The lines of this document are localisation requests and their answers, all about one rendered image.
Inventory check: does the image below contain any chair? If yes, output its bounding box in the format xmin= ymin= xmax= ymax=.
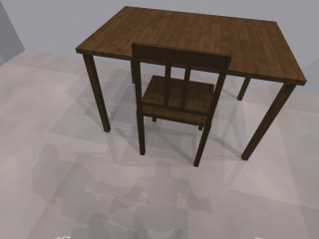
xmin=132 ymin=42 xmax=232 ymax=167

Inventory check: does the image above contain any table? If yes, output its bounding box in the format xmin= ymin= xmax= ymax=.
xmin=76 ymin=6 xmax=307 ymax=161

